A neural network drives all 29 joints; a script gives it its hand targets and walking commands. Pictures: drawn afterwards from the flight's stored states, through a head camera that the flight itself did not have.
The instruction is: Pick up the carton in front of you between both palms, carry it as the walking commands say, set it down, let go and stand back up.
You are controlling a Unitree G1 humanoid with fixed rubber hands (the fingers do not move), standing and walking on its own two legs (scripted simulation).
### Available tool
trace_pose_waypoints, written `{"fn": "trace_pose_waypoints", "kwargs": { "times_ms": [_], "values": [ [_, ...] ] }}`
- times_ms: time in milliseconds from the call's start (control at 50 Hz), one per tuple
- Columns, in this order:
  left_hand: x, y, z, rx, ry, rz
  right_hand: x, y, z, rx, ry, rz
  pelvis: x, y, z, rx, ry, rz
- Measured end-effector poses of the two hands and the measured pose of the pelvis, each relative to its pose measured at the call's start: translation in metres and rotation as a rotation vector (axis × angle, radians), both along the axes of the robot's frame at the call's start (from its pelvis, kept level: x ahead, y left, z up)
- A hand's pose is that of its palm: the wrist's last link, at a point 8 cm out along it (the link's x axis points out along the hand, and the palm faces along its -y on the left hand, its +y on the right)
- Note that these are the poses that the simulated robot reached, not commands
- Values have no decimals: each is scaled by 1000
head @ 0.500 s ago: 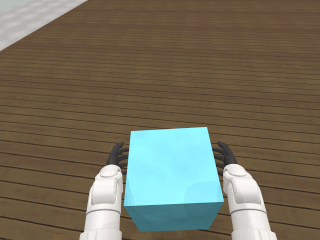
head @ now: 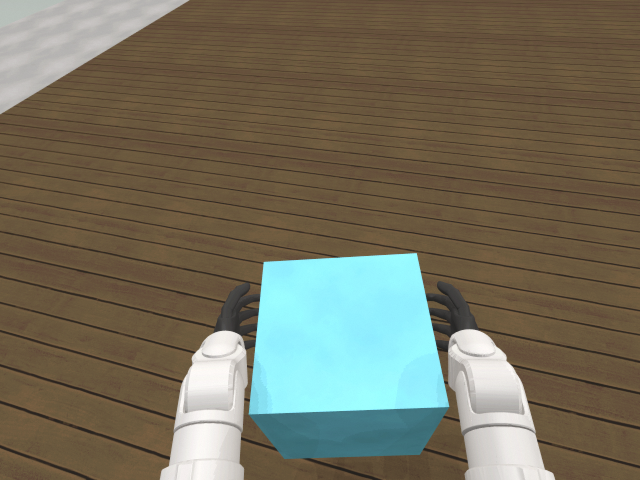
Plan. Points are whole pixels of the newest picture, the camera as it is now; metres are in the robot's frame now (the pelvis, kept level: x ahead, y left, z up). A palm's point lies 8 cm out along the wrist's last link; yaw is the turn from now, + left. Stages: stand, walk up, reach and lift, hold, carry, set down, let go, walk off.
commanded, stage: hold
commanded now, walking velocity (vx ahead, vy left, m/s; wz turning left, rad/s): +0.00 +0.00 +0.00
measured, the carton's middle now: (345, 363) +0.30 +0.00 -0.06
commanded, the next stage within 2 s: set down in 0.60 s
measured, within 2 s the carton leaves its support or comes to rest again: neither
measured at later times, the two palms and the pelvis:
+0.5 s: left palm (254, 343) +0.27 +0.11 +0.05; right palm (493, 333) +0.29 -0.18 +0.03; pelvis -0.01 -0.05 +0.00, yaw +4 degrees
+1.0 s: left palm (271, 334) +0.32 +0.11 -0.01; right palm (477, 325) +0.33 -0.19 -0.02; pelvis -0.02 -0.05 -0.02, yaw +3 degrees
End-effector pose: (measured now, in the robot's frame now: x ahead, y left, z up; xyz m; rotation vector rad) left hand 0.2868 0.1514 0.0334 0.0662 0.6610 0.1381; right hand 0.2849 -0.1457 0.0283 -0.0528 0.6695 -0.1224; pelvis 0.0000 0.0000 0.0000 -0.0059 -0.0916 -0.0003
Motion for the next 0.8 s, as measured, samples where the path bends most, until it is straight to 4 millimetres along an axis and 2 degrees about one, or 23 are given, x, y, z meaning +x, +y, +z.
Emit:
{"fn": "trace_pose_waypoints", "kwargs": {
  "times_ms": [100, 340, 500, 680, 800],
  "values": [
    [-11, 4, 3, -3, -7, 49, 3, 4, 3, -3, -7, 48, -5, -9, 1, -1, -23, 28],
    [-12, -27, 9, 11, -10, 43, 0, -26, 4, 17, -10, 38, -11, -37, 1, 6, -36, 49],
    [-13, -37, 13, 10, -14, 60, 3, -37, 7, 38, -13, 55, -11, -53, 1, 10, -35, 63],
    [-11, -40, 17, 0, -18, 72, 10, -41, 10, 53, -15, 61, -9, -60, 1, 9, -40, 71],
    [0, -41, 11, -11, -9, 92, 21, -39, 5, 75, -6, 31, -12, -58, -3, 5, -37, 68]
  ]
}}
